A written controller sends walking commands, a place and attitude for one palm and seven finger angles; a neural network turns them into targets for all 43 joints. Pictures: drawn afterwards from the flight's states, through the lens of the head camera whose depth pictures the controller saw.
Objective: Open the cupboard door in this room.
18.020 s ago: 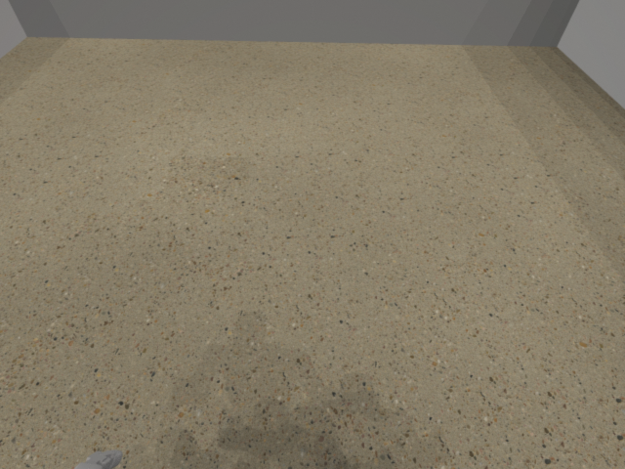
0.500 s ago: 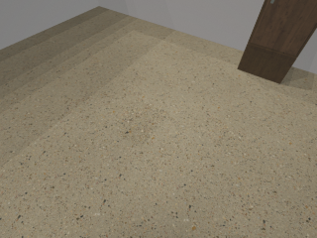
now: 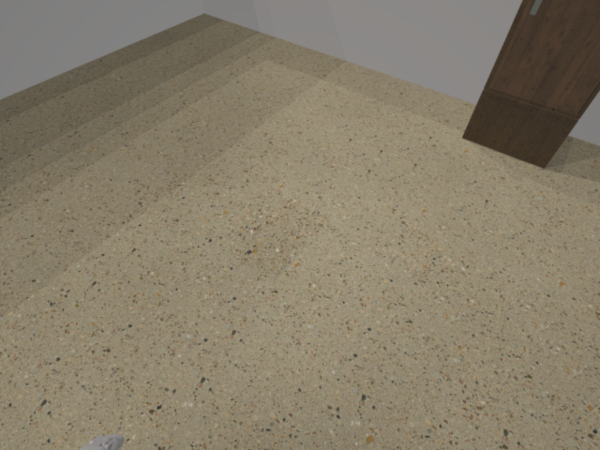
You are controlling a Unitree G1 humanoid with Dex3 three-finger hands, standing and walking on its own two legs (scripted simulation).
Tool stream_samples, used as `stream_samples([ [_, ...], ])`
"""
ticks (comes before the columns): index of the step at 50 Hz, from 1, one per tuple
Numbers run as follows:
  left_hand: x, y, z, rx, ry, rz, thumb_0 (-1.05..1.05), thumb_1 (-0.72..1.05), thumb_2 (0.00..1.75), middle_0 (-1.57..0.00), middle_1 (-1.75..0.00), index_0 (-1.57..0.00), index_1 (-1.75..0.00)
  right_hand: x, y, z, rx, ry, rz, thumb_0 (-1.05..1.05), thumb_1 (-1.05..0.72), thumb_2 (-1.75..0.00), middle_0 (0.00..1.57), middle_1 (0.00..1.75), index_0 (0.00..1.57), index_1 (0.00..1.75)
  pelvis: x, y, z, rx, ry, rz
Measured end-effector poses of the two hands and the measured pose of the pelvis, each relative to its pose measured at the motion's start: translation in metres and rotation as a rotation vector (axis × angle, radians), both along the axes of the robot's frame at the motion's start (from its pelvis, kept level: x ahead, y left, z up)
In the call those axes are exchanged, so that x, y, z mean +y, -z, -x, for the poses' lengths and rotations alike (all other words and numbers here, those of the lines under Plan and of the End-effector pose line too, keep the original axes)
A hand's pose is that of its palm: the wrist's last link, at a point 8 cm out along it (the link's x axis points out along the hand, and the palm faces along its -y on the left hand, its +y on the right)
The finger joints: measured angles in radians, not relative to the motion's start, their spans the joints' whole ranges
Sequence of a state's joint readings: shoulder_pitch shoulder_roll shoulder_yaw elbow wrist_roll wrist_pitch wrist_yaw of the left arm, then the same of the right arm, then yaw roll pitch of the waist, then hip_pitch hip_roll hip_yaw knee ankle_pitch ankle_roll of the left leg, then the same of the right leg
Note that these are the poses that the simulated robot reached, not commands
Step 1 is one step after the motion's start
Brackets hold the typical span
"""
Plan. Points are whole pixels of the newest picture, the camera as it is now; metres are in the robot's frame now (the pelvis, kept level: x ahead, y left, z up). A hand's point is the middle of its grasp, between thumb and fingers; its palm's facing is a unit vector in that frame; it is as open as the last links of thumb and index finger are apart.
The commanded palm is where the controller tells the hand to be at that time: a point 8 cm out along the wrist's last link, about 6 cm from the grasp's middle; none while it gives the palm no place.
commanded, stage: turn or walk to find it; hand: left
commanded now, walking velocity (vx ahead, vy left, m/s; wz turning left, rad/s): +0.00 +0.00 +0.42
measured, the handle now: out of the picture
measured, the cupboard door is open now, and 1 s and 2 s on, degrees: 0 0 0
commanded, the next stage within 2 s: stand and wait in 0.10 s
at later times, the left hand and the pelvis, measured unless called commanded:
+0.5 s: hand out of the picture -0.01 +0.19 -0.17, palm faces +0.19 -0.94 -0.27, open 7.4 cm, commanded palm none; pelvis -0.01 -0.02 -0.01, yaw +11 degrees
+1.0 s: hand out of the picture -0.11 +0.21 -0.19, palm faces +0.43 -0.87 -0.24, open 7.4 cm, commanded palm none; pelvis -0.05 +0.00 -0.01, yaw +24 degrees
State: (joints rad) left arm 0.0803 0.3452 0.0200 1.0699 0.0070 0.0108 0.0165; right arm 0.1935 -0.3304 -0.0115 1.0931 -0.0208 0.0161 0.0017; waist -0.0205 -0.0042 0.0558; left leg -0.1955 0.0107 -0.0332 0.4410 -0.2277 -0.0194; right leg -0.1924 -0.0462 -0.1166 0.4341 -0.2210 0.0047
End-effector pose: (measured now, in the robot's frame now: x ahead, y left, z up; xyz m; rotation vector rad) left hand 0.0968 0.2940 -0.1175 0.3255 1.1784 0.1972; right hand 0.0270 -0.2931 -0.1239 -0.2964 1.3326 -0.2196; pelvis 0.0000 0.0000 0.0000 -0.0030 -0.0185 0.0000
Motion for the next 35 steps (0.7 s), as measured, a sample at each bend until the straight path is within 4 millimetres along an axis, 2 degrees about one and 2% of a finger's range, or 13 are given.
stream_samples([
  [4,-0.003,0.006,0.017,0.019,-0.046,0.011,0.0,0.91,0.9,-0.2,-0.3,-0.2,-0.3,0.013,0.007,-0.025,-0.028,-0.049,-0.029,0.0,-0.91,-0.9,0.19,0.3,0.2,0.29,0.001,0.004,-0.001,0.007,-0.033,0.003],
  [9,-0.011,0.023,0.048,0.055,-0.104,0.057,0.0,0.91,0.9,-0.2,-0.3,-0.2,-0.3,0.04,0.016,-0.051,-0.059,-0.106,-0.068,0.0,-0.91,-0.9,0.19,0.3,0.2,0.29,0.007,0.011,0.001,0.0,-0.079,0.015],
  [13,-0.019,0.037,0.074,0.113,-0.147,0.104,0.0,0.91,0.9,-0.2,-0.3,-0.2,-0.3,0.065,0.018,-0.061,-0.079,-0.139,-0.099,0.0,-0.91,-0.9,0.19,0.3,0.2,0.29,0.012,0.013,0.001,-0.005,-0.09,0.002],
  [17,-0.031,0.034,0.093,0.149,-0.186,0.127,0.01,0.91,0.9,-0.2,-0.3,-0.2,-0.3,0.078,0.015,-0.061,-0.073,-0.164,-0.126,0.0,-0.91,-0.89,0.2,0.3,0.2,0.29,0.008,0.007,0.001,0.0,-0.12,0.001],
  [21,-0.044,0.026,0.105,0.143,-0.224,0.124,0.01,0.91,0.9,-0.2,-0.3,-0.2,-0.3,0.071,0.016,-0.059,-0.049,-0.17,-0.134,0.0,-0.91,-0.89,0.2,0.3,0.2,0.3,-0.002,0.002,0.003,0.011,-0.155,0.004],
  [27,-0.067,0.022,0.126,0.11,-0.282,0.089,0.0,0.91,0.9,-0.2,-0.3,-0.2,-0.3,0.038,0.03,-0.058,-0.021,-0.179,-0.139,0.0,-0.91,-0.89,0.2,0.3,0.2,0.3,-0.026,0.01,0.008,0.008,-0.211,-0.008],
  [31,-0.08,0.017,0.147,0.116,-0.328,0.094,0.0,0.91,0.9,-0.2,-0.3,-0.2,-0.3,0.021,0.026,-0.064,-0.001,-0.2,-0.116,0.0,-0.91,-0.9,0.2,0.3,0.2,0.29,-0.032,0.006,0.011,-0.001,-0.25,-0.024],
  [35,-0.088,0.017,0.164,0.133,-0.354,0.11,0.0,0.91,0.9,-0.2,-0.3,-0.2,-0.3,0.016,0.02,-0.07,0.0,-0.229,-0.096,0.0,-0.91,-0.9,0.19,0.3,0.2,0.29,-0.032,0.004,0.016,0.002,-0.289,-0.03],
])
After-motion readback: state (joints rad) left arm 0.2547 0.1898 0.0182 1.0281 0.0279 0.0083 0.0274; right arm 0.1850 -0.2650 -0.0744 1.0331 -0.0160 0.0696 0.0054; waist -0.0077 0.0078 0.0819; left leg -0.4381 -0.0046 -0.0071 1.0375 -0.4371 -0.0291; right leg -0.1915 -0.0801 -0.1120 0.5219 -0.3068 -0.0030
